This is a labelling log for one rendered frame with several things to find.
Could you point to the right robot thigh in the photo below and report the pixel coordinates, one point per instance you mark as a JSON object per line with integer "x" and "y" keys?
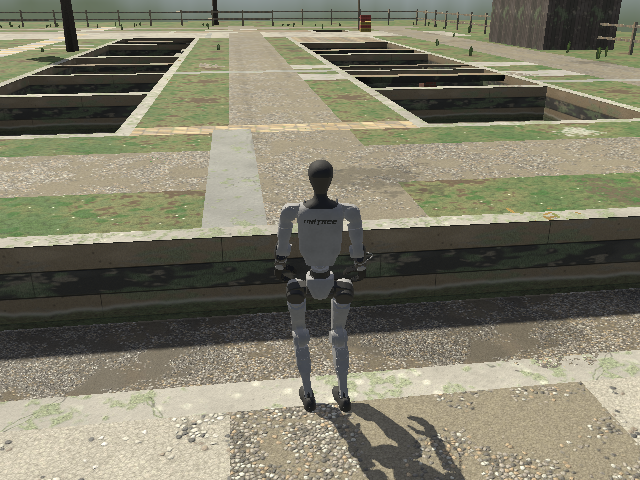
{"x": 340, "y": 306}

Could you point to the right robot forearm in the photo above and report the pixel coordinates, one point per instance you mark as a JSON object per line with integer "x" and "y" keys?
{"x": 360, "y": 263}

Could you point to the robot left hand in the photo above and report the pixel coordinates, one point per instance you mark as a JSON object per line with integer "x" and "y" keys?
{"x": 281, "y": 277}

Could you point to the robot right foot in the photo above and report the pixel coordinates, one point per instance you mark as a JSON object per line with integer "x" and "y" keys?
{"x": 344, "y": 403}

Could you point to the left robot forearm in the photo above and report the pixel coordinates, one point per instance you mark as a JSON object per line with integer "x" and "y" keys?
{"x": 280, "y": 261}

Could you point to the right robot upper arm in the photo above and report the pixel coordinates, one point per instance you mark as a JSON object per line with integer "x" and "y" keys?
{"x": 352, "y": 214}

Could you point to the robot right hand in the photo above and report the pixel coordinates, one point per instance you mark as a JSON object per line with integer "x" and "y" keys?
{"x": 359, "y": 277}

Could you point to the left robot upper arm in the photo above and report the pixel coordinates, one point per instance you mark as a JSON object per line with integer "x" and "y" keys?
{"x": 288, "y": 213}

